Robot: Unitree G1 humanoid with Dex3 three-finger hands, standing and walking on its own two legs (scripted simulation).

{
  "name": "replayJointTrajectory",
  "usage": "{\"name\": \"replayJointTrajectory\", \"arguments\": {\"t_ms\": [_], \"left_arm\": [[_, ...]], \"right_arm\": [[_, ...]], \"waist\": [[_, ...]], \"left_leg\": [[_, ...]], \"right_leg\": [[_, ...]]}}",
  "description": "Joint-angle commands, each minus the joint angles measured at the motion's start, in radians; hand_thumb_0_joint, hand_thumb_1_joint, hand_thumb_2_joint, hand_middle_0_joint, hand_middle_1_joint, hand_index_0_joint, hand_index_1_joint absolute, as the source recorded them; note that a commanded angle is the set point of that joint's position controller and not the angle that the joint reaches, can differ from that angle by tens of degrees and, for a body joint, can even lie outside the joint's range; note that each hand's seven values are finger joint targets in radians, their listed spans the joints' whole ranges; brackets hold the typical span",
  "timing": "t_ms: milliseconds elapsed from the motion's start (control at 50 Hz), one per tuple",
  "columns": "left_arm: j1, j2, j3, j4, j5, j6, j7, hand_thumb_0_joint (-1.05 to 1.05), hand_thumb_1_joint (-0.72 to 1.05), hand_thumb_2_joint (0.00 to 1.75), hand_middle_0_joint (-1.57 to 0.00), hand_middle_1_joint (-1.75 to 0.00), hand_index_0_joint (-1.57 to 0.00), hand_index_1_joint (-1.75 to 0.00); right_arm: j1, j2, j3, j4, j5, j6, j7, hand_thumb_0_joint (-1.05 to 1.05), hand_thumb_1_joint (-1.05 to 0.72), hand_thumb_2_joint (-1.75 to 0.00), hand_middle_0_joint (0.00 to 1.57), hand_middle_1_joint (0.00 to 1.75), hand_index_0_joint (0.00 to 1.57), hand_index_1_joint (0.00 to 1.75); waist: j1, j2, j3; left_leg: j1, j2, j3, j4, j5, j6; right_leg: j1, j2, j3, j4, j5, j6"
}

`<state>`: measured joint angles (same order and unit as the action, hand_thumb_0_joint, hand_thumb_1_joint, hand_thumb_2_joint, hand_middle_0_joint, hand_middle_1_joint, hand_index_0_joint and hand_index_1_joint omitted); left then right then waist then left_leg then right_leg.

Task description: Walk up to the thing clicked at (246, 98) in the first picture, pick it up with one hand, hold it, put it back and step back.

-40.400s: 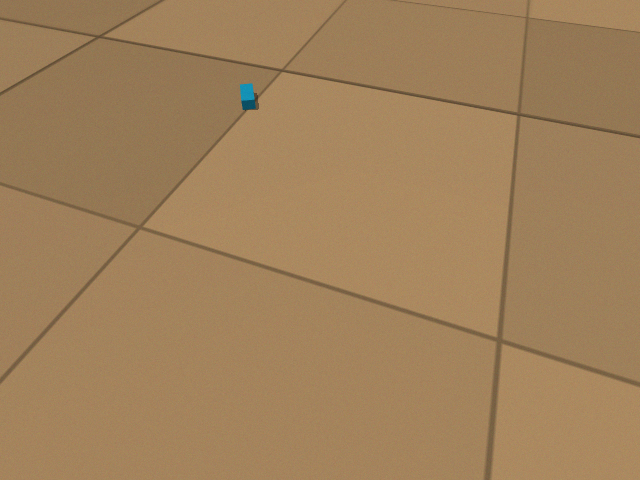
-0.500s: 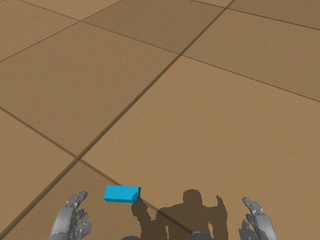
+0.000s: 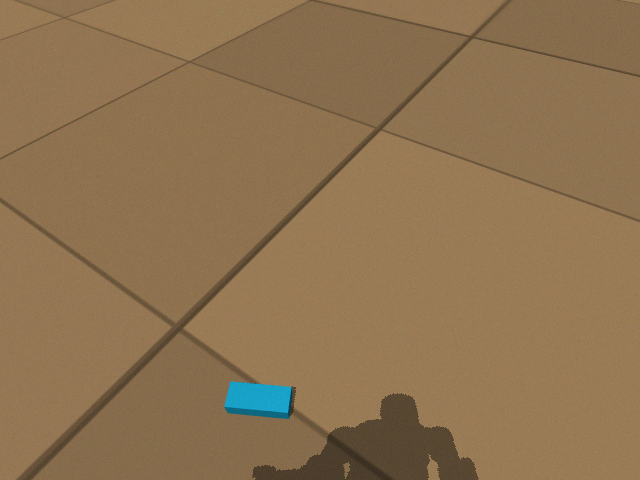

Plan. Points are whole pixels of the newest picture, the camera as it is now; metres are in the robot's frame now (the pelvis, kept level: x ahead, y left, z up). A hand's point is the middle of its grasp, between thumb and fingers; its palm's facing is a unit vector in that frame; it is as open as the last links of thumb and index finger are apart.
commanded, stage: stand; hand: left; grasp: from above
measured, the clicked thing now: (259, 400) +0.46 +0.21 -0.74
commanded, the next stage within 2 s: step back in 1.96 s
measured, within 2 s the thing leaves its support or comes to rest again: neither
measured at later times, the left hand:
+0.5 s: hand out of the picture +0.05 +0.23 -0.15, palm faces +0.05 -0.94 -0.34, open 7.4 cm
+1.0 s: hand out of the picture +0.07 +0.22 -0.15, palm faces +0.03 -0.94 -0.34, open 7.4 cm
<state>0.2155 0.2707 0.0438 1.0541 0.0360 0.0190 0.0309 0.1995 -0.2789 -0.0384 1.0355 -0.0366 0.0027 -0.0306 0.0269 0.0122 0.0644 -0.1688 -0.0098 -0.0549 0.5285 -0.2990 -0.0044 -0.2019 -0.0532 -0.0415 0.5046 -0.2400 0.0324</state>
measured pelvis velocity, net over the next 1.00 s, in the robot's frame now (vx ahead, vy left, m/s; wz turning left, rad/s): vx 0.00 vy -0.02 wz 0.00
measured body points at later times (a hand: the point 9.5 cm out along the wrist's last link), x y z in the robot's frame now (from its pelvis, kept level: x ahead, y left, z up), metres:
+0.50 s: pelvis -0.01 -0.01 +0.01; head -0.01 -0.02 +0.46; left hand +0.04 +0.28 -0.13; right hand +0.05 -0.30 -0.13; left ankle +0.00 +0.12 -0.74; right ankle +0.02 -0.14 -0.74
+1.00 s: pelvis +0.00 -0.02 +0.01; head +0.01 -0.03 +0.46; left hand +0.07 +0.27 -0.12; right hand +0.07 -0.31 -0.13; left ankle +0.00 +0.12 -0.74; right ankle +0.02 -0.14 -0.74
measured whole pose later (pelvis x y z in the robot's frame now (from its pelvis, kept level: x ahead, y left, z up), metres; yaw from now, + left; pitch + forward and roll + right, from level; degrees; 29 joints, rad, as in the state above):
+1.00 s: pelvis +0.00 -0.02 +0.01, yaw +0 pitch -4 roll +0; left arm 0.10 0.30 0.04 1.17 0.02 0.00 0.01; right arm 0.13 -0.32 -0.01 1.13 -0.02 0.00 -0.02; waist 0.01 0.03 0.07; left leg -0.07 0.02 -0.07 0.35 -0.21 -0.04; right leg -0.12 -0.02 -0.06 0.35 -0.17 0.00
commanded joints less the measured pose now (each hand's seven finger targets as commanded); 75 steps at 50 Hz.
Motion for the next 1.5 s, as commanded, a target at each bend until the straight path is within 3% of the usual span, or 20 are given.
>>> {"name": "replayJointTrajectory", "arguments": {"t_ms": [0, 280, 420, 500, 780, 880, 960, 1240, 1480], "left_arm": [[-0.061, 0.192, 0.03, -0.029, -0.003, -0.027, 0.016, 0.0, 0.9, 0.9, -0.2, -0.3, -0.2, -0.3], [-0.104, 0.219, 0.028, 0.039, -0.007, -0.034, 0.009, 0.0, 0.9, 0.9, -0.2, -0.3, -0.2, -0.3], [-0.112, 0.224, 0.028, 0.051, -0.009, -0.035, 0.002, 0.0, 0.9, 0.9, -0.2, -0.3, -0.2, -0.3], [-0.115, 0.231, 0.028, 0.058, -0.009, -0.034, 0.0, 0.0, 0.9, 0.9, -0.2, -0.3, -0.2, -0.3], [-0.141, 0.239, 0.027, 0.06, -0.017, -0.037, -0.005, 0.0, 0.9, 0.9, -0.2, -0.3, -0.2, -0.3], [-0.148, 0.239, 0.026, 0.055, -0.02, -0.041, -0.006, 0.0, 0.9, 0.9, -0.2, -0.3, -0.2, -0.3], [-0.155, 0.246, 0.028, 0.058, -0.02, -0.037, -0.007, 0.0, 0.9, 0.9, -0.2, -0.3, -0.2, -0.3], [-0.162, 0.251, 0.026, 0.043, -0.021, -0.043, -0.012, 0.0, 0.9, 0.9, -0.2, -0.3, -0.2, -0.3], [-0.162, 0.261, 0.024, 0.04, -0.022, -0.045, -0.015, 0.0, 0.9, 0.9, -0.2, -0.3, -0.2, -0.3]], "right_arm": [[-0.042, -0.189, -0.035, -0.041, 0.009, -0.022, -0.011, 0.0, -0.9, -0.9, 0.2, 0.3, 0.2, 0.3], [-0.063, -0.195, -0.028, 0.013, 0.009, -0.012, -0.001, 0.0, -0.9, -0.9, 0.2, 0.3, 0.2, 0.3], [-0.077, -0.205, -0.02, 0.019, 0.012, -0.018, 0.001, 0.0, -0.9, -0.9, 0.2, 0.3, 0.2, 0.3], [-0.077, -0.215, -0.019, 0.026, 0.013, -0.016, 0.002, 0.0, -0.9, -0.9, 0.2, 0.3, 0.2, 0.3], [-0.074, -0.226, -0.006, 0.036, 0.014, -0.02, 0.001, 0.0, -0.9, -0.9, 0.2, 0.3, 0.2, 0.3], [-0.073, -0.229, -0.004, 0.04, 0.016, -0.022, 0.001, 0.0, -0.9, -0.9, 0.2, 0.3, 0.2, 0.3], [-0.09, -0.228, -0.003, 0.039, 0.015, -0.018, 0.001, 0.0, -0.9, -0.9, 0.2, 0.3, 0.2, 0.3], [-0.106, -0.245, -0.003, 0.032, 0.017, -0.027, 0.006, 0.0, -0.9, -0.9, 0.2, 0.3, 0.2, 0.3], [-0.107, -0.252, -0.003, 0.035, 0.018, -0.024, 0.009, 0.0, -0.9, -0.9, 0.2, 0.3, 0.2, 0.3]], "waist": [[-0.011, 0.007, -0.032], [-0.01, -0.013, 0.005], [-0.004, 0.008, -0.009], [-0.004, -0.003, -0.002], [-0.015, -0.004, -0.039], [-0.018, -0.003, -0.067], [-0.014, -0.011, -0.041], [-0.015, 0.004, -0.081], [-0.018, -0.002, -0.059]], "left_leg": [[-0.014, 0.087, -0.088, -0.176, 0.175, 0.03], [-0.024, 0.09, -0.079, -0.234, 0.095, 0.027], [-0.023, 0.097, -0.085, -0.252, 0.112, 0.025], [-0.014, 0.096, -0.08, -0.246, 0.086, 0.025], [0.022, 0.11, -0.07, -0.241, 0.19, 0.021], [0.04, 0.115, -0.063, -0.234, 0.256, 0.019], [0.02, 0.114, -0.064, -0.248, 0.191, 0.018], [0.044, 0.126, -0.06, -0.249, 0.264, 0.017], [0.028, 0.123, -0.06, -0.261, 0.206, 0.016]], "right_leg": [[0.075, -0.055, 0.069, -0.126, 0.082, -0.044], [0.107, -0.065, 0.08, -0.214, 0.01, -0.034], [0.125, -0.069, 0.077, -0.212, 0.052, -0.037], [0.109, -0.067, 0.082, -0.226, 0.007, -0.036], [0.126, -0.075, 0.085, -0.218, 0.114, -0.045], [0.155, -0.078, 0.083, -0.208, 0.213, -0.043], [0.137, -0.073, 0.084, -0.22, 0.123, -0.043], [0.159, -0.08, 0.081, -0.205, 0.212, -0.049], [0.143, -0.077, 0.086, -0.218, 0.165, -0.049]]}}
